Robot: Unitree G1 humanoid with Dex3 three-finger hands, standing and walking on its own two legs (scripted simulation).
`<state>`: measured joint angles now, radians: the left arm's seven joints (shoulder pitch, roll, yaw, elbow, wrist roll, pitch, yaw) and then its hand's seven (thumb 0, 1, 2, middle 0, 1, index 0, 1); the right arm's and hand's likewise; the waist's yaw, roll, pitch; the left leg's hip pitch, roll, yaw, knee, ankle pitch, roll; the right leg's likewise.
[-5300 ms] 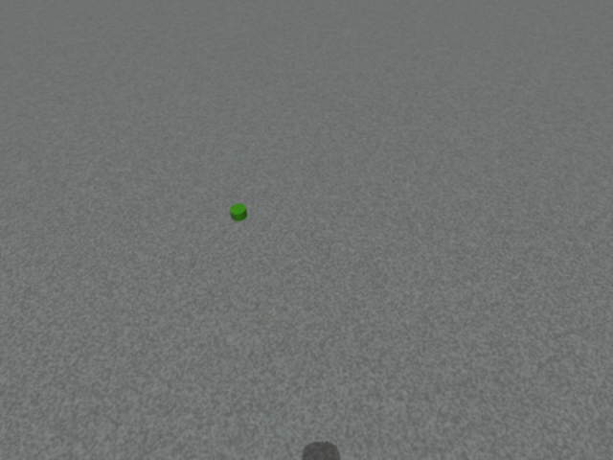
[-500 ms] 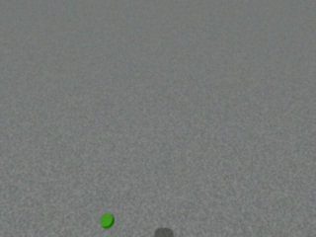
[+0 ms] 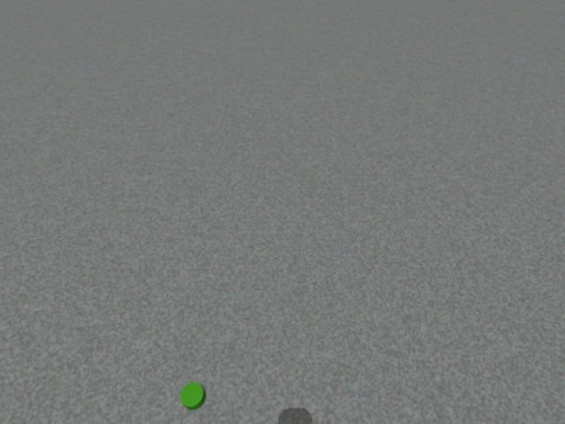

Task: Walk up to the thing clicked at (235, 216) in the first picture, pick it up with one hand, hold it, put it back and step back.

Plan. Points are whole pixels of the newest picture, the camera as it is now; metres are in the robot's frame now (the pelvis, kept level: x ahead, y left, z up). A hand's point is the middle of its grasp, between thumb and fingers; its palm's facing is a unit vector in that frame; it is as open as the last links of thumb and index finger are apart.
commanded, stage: stand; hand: left
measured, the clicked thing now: (193, 396) +0.38 +0.32 -0.76
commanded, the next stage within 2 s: none
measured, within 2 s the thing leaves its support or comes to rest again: neither
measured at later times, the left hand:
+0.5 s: hand out of the picture +0.07 +0.25 -0.16, palm faces -0.01 -0.94 -0.34, open 7.4 cm
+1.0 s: hand out of the picture +0.07 +0.25 -0.16, palm faces -0.01 -0.94 -0.34, open 7.4 cm
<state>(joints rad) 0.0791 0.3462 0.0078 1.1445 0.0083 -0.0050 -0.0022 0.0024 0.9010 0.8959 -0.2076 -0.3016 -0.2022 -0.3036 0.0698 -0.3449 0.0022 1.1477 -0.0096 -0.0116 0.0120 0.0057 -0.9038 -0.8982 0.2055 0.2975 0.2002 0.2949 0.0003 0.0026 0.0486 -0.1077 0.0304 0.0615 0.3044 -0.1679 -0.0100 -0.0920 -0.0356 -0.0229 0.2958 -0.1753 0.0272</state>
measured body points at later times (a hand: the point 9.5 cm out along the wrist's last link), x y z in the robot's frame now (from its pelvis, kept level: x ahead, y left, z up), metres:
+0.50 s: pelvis +0.00 +0.00 +0.00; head +0.01 +0.00 +0.45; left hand +0.07 +0.30 -0.13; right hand +0.08 -0.30 -0.13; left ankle +0.00 +0.12 -0.75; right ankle -0.01 -0.13 -0.75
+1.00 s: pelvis +0.00 +0.00 +0.00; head +0.01 +0.00 +0.45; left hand +0.07 +0.30 -0.13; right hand +0.08 -0.30 -0.13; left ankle +0.00 +0.12 -0.75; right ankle -0.01 -0.13 -0.75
